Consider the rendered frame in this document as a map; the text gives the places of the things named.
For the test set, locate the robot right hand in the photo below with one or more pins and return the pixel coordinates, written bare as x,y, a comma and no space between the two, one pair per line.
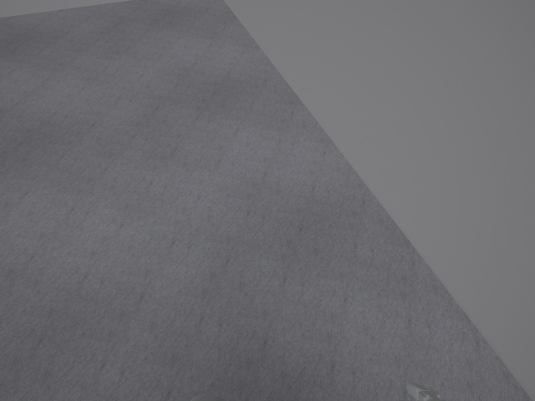
421,393

